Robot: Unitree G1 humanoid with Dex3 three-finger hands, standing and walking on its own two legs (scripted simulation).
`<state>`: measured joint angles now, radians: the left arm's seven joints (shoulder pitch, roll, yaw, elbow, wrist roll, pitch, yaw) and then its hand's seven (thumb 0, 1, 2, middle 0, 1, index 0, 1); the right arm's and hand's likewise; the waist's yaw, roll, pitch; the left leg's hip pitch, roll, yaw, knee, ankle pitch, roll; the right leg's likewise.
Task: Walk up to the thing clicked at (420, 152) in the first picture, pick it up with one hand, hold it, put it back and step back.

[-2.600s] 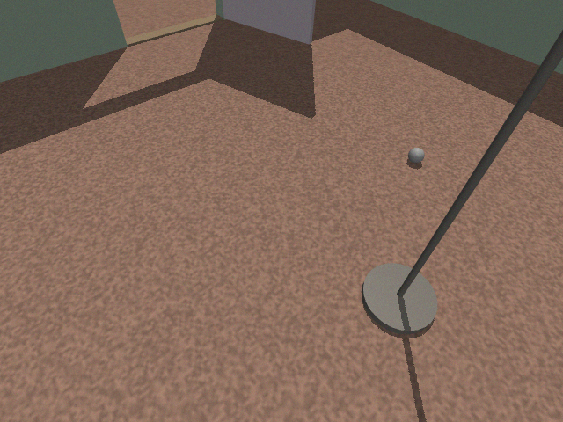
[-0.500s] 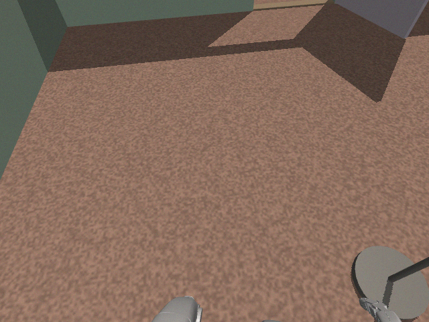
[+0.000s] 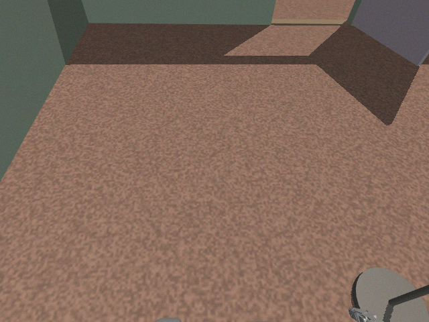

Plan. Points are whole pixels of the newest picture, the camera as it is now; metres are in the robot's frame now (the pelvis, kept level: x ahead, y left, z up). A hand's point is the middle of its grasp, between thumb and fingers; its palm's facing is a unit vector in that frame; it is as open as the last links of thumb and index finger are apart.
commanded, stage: walk up
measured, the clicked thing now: out of the picture +0.78 -1.49 -0.71
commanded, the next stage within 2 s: stand in 0.42 s
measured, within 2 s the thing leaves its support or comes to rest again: neither
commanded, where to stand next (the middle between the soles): +0.08 -0.02 m, yaw -2 degrees
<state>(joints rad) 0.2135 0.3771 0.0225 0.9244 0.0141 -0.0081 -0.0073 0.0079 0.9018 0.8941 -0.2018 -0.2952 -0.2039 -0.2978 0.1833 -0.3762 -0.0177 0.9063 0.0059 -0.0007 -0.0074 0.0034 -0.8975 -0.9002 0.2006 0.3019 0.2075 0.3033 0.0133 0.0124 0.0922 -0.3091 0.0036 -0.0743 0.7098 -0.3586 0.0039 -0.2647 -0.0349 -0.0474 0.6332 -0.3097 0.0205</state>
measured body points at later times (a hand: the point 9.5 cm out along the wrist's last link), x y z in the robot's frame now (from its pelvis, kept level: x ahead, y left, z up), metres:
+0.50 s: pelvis +0.01 -0.01 +0.02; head +0.02 -0.01 +0.47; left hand +0.08 +0.30 -0.11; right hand +0.11 -0.31 -0.10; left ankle +0.03 +0.12 -0.72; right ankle +0.02 -0.14 -0.72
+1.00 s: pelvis +0.01 -0.02 +0.03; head +0.02 -0.02 +0.48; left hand +0.10 +0.28 -0.11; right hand +0.09 -0.32 -0.11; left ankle +0.03 +0.12 -0.72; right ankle +0.02 -0.14 -0.72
